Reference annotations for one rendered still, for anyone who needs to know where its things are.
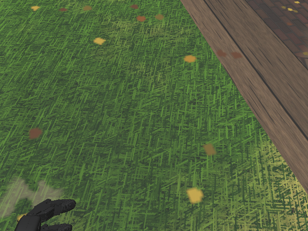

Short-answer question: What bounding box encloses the robot left hand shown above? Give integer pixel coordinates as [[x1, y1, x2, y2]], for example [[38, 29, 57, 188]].
[[14, 198, 76, 231]]

